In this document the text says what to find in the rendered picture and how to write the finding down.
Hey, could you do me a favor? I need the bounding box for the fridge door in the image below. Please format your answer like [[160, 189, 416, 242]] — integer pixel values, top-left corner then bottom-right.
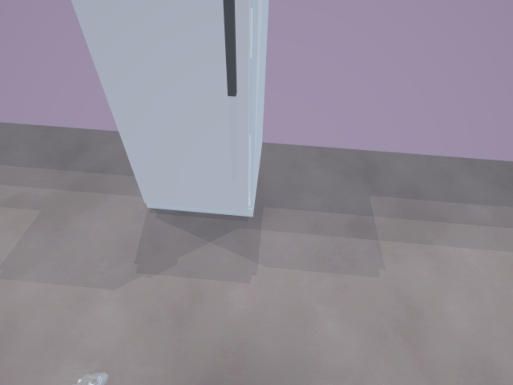
[[71, 0, 251, 212]]

